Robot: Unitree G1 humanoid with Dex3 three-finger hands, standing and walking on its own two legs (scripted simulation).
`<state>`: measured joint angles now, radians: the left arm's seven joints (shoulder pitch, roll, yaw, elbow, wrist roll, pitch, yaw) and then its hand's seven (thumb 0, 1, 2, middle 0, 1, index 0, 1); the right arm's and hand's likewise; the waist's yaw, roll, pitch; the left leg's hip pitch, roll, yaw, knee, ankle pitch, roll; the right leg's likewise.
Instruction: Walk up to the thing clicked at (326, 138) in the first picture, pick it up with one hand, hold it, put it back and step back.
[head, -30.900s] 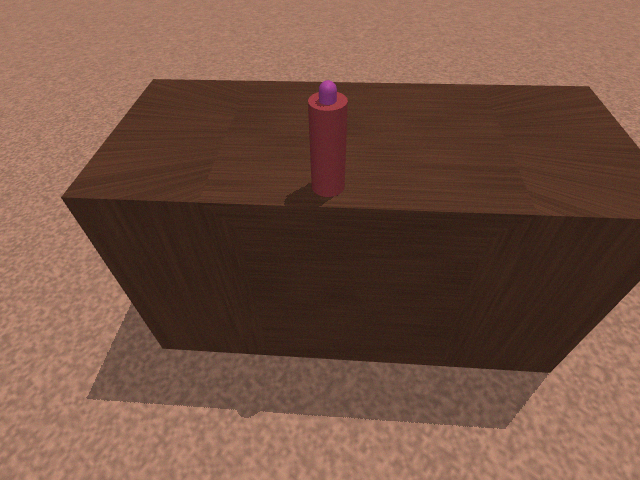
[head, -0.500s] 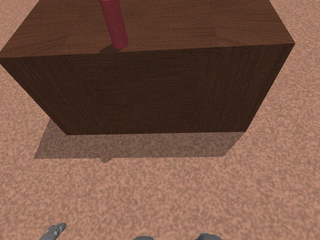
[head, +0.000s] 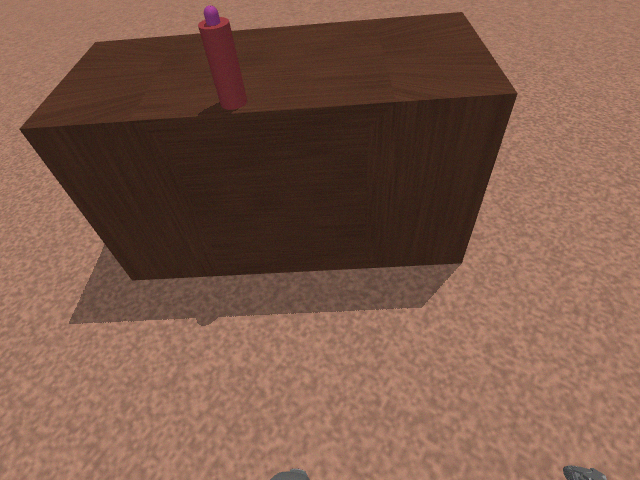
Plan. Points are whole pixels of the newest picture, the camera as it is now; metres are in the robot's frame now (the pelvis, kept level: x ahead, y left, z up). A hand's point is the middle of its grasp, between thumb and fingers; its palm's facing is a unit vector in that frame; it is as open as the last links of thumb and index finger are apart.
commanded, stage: step back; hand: left
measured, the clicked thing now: (222, 58) +1.03 +0.32 +0.06
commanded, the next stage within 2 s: stand in 1.02 s
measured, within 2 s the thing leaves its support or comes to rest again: neither
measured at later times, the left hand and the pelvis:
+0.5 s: hand out of the picture +0.04 +0.31 -0.14, palm faces +0.07 -0.93 -0.37, open 7.4 cm; pelvis -0.01 +0.03 +0.01, yaw +6 degrees
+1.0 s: hand out of the picture +0.12 +0.32 -0.14, palm faces +0.11 -0.93 -0.36, open 7.4 cm; pelvis +0.03 +0.05 +0.01, yaw +6 degrees
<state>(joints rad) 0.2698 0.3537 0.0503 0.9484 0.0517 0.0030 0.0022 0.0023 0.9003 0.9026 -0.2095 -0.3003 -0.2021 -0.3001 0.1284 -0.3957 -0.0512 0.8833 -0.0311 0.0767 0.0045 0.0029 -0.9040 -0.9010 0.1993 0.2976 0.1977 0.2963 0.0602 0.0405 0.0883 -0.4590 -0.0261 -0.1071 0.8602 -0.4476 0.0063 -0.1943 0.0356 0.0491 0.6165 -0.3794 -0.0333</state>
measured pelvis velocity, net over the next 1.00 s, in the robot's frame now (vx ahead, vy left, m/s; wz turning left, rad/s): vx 0.03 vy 0.05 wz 0.11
